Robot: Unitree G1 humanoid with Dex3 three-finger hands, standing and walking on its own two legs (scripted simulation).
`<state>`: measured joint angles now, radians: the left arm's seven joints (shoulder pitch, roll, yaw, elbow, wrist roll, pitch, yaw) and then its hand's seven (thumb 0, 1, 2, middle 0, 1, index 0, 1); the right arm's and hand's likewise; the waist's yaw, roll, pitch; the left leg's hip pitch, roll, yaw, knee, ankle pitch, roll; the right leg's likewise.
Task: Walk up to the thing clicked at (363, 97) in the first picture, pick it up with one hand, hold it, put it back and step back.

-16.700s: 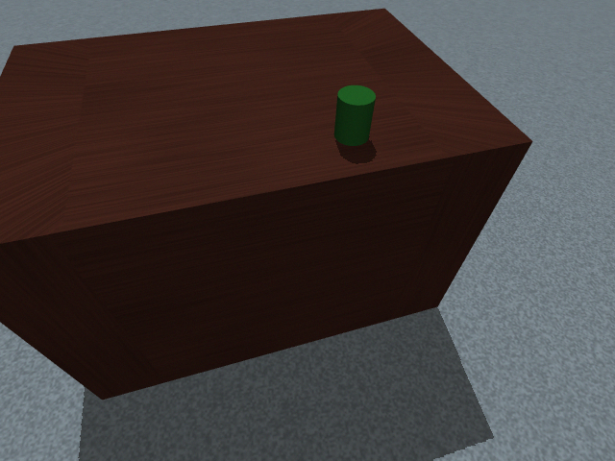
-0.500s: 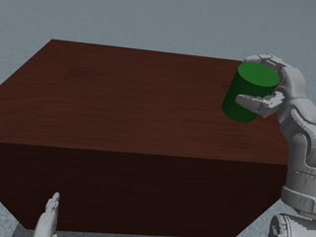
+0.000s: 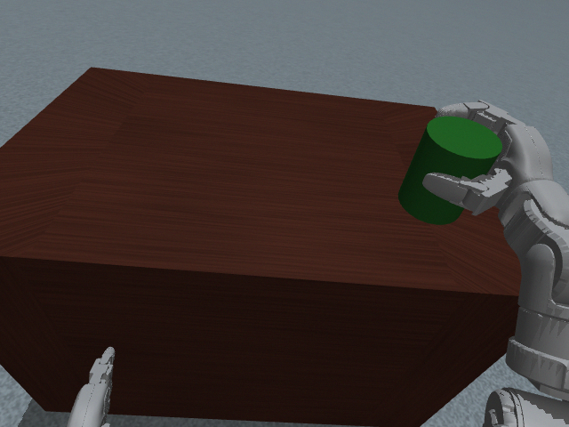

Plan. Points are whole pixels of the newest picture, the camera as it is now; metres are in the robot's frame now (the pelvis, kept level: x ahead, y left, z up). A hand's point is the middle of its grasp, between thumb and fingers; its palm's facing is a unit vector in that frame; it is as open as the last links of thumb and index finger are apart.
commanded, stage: hold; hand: right
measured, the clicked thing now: (444, 171) +0.34 -0.16 +0.26
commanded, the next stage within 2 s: crouch in 1.54 s
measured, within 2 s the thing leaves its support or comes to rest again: neither
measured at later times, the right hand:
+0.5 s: hand (455, 154) +0.35 -0.16 +0.28, palm faces +0.05 +1.00 -0.02, open 11.0 cm
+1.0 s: hand (466, 164) +0.33 -0.17 +0.28, palm faces +0.09 +1.00 -0.04, open 11.0 cm
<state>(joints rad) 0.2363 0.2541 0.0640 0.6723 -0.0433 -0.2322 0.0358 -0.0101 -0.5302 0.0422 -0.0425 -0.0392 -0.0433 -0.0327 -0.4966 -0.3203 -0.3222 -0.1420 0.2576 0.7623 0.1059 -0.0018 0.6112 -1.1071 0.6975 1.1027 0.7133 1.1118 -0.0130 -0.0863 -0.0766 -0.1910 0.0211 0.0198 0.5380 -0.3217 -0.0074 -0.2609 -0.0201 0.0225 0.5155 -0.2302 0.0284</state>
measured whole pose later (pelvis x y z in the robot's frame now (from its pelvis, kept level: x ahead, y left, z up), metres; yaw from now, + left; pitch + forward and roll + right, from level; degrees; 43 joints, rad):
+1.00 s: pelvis -0.01 +0.00 +0.00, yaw +0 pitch -2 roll +0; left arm 0.27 0.26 0.09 0.68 -0.04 -0.24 0.03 -0.01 -0.54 0.05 -0.05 -0.04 -0.04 -0.04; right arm -0.46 -0.32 -0.34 -0.17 0.25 0.74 0.08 0.00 0.61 -1.11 0.69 1.11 0.71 1.12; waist -0.01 -0.09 -0.08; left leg -0.20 0.02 0.02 0.55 -0.32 0.00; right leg -0.27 -0.03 0.02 0.52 -0.23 0.03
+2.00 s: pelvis -0.01 +0.00 +0.00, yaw +0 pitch -1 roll +0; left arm 0.23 0.25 0.07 0.72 -0.03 -0.26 0.06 -0.01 -0.54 0.06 -0.04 -0.04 -0.04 -0.04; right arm -0.51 -0.29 -0.28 -0.04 0.23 0.69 0.07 0.00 0.61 -1.10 0.70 1.10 0.72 1.11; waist 0.00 -0.07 -0.04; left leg -0.21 0.02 0.01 0.55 -0.31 -0.01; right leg -0.28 -0.02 0.02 0.53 -0.22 0.03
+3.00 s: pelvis +0.01 -0.01 +0.00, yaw +3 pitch +6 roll +0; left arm 0.25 0.23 0.05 0.58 -0.01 -0.18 0.06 -0.01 -0.54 0.05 -0.05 -0.04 -0.04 -0.04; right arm -0.72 -0.34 -0.31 0.75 0.14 0.03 0.09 0.00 0.61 -1.11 0.70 1.10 0.72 1.10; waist 0.07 -0.01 -0.07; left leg -0.36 0.00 -0.03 0.57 -0.31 -0.02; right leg -0.42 -0.04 -0.02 0.56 -0.25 0.02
